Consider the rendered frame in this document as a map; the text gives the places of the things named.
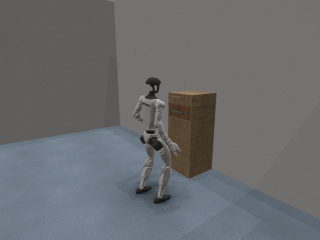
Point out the right robot upper arm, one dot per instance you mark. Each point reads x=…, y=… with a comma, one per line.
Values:
x=160, y=105

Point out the handle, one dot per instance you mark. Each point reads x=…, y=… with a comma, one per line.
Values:
x=177, y=112
x=176, y=97

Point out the left robot shin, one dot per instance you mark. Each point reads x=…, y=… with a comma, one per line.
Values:
x=146, y=171

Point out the robot right hand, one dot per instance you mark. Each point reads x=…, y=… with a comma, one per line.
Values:
x=173, y=147

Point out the robot right forearm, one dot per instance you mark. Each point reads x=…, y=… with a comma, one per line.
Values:
x=162, y=133

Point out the drawer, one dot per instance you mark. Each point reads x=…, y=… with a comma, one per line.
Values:
x=186, y=111

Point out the cabinet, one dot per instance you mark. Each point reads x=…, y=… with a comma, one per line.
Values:
x=195, y=138

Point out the left robot foot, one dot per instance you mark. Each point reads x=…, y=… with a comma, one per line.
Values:
x=145, y=189

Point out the left robot upper arm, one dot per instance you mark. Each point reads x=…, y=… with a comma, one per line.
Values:
x=138, y=108

